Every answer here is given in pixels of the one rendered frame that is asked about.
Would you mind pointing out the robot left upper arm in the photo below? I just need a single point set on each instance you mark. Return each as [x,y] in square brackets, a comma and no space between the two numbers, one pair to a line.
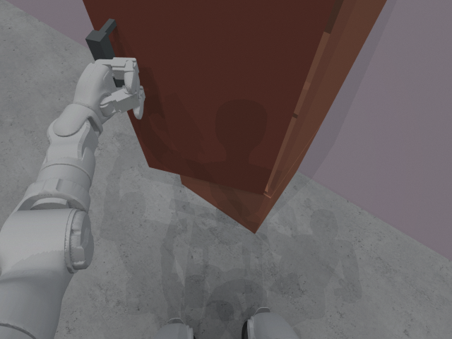
[39,253]

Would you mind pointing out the cupboard door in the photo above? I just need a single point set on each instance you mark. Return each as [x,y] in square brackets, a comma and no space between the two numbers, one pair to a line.
[221,79]

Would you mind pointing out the robot left thigh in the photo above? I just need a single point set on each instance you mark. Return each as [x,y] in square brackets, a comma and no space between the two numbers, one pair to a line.
[175,331]

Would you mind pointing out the robot left forearm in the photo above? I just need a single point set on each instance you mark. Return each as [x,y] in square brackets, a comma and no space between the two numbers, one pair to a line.
[66,174]

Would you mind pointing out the handle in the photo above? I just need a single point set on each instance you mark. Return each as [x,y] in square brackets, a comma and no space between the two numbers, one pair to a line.
[100,45]

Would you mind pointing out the robot left shin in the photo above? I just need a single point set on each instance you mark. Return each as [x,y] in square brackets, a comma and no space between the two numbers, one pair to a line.
[175,320]

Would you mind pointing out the robot left hand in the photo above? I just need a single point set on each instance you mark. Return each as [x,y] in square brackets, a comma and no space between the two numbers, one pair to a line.
[96,88]

